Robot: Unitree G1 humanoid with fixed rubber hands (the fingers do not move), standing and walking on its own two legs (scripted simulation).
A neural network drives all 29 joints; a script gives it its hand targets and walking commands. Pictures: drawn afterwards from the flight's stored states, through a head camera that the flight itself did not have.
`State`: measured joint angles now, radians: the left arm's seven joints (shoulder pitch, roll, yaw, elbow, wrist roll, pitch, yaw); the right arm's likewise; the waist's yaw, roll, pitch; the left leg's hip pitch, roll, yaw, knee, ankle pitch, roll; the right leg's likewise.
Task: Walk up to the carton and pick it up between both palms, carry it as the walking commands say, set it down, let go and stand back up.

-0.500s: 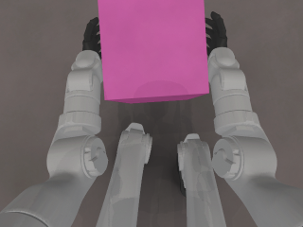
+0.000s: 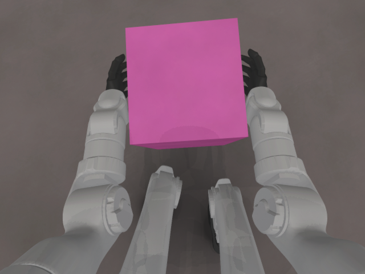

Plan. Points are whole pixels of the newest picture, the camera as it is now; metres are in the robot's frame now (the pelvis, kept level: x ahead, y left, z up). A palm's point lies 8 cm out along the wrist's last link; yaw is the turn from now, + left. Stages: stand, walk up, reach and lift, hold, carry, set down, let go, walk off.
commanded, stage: reach and lift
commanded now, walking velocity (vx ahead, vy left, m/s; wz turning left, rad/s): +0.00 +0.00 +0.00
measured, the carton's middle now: (187, 101) +0.46 +0.06 -0.13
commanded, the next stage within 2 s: none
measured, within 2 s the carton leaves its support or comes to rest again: neither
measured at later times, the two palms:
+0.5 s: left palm (107, 89) +0.42 +0.20 +0.00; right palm (273, 85) +0.46 -0.09 +0.01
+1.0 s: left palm (93, 82) +0.40 +0.20 +0.07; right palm (298, 80) +0.44 -0.09 +0.08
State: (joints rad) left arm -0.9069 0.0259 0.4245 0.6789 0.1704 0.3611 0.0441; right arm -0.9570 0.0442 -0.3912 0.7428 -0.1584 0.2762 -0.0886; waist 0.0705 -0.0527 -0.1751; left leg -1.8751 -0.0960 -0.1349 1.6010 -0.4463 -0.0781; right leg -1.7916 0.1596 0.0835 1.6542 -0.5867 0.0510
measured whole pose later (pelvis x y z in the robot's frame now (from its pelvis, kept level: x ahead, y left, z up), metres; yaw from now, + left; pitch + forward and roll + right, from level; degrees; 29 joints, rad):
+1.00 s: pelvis +0.04 +0.00 +0.13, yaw +2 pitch +29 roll -1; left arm -0.61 -0.06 0.39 0.62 0.18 0.32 0.04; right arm -0.64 0.11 -0.34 0.68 -0.17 0.23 -0.06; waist 0.06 -0.04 -0.16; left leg -1.27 -0.09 -0.16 1.14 -0.37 -0.06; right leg -1.20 0.13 0.13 1.18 -0.49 0.02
